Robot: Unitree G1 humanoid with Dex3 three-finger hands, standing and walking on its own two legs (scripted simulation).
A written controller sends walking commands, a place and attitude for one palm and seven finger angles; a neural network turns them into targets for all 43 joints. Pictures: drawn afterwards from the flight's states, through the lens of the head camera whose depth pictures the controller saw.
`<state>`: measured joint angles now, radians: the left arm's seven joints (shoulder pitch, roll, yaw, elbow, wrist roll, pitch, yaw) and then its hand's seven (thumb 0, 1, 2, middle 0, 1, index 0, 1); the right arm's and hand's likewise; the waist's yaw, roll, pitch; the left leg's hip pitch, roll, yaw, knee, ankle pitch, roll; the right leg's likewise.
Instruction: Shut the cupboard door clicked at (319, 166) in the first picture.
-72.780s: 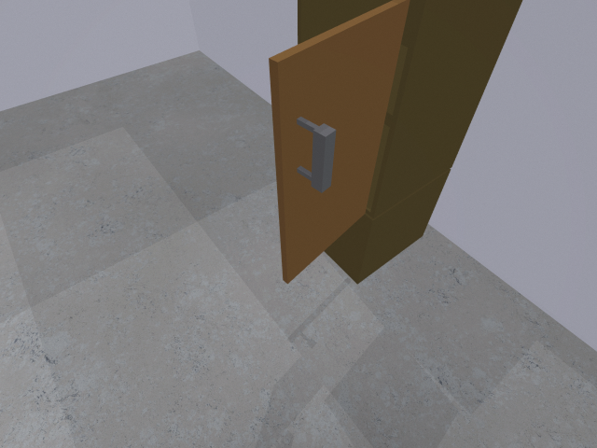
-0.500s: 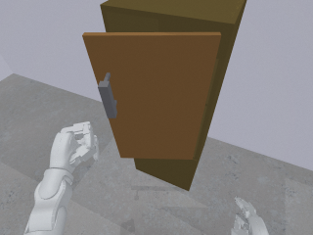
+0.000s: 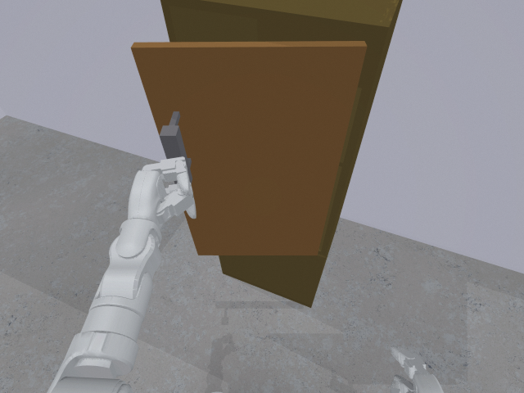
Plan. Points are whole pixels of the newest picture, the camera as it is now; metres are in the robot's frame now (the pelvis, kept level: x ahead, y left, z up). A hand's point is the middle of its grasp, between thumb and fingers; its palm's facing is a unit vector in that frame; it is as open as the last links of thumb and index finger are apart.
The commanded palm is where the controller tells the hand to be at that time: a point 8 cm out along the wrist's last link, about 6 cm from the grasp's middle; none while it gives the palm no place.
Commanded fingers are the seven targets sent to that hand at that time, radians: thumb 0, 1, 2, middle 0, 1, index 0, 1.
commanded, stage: bring the fist close to the handle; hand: left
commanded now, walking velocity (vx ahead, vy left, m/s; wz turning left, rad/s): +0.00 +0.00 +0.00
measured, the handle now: (179, 150) +0.49 +0.17 +0.10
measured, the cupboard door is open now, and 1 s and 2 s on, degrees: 22 17 0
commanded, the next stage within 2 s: push the door shut along its arc in 0.38 s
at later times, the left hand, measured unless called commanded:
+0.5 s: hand (191, 189) +0.39 +0.13 +0.11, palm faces +0.02 -1.00 -0.02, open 3.1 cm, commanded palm +0.36 +0.18 +0.11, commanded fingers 0.00 0.90 0.90 -1.30 -1.50 -1.30 -1.50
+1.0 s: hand (192, 166) +0.44 +0.13 +0.11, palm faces -0.09 -1.00 -0.03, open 3.1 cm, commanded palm +0.43 +0.18 +0.11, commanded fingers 0.00 0.90 0.90 -1.30 -1.50 -1.30 -1.50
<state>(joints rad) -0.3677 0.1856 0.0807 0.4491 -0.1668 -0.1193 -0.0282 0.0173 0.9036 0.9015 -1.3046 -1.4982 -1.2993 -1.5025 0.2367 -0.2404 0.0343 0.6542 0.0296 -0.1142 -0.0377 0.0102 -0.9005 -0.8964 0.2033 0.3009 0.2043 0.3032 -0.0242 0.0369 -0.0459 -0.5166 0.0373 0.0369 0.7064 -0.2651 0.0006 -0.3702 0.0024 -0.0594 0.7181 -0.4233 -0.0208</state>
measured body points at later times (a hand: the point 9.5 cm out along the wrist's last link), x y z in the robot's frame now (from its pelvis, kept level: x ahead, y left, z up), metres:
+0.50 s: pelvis +0.01 -0.01 +0.00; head +0.03 -0.02 +0.45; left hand +0.39 +0.18 +0.11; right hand +0.13 -0.26 -0.11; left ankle +0.06 +0.12 -0.71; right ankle -0.03 -0.10 -0.71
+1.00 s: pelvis +0.00 +0.00 +0.00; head +0.05 -0.01 +0.44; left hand +0.44 +0.19 +0.12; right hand +0.10 -0.26 -0.12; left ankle +0.06 +0.12 -0.71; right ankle -0.03 -0.10 -0.71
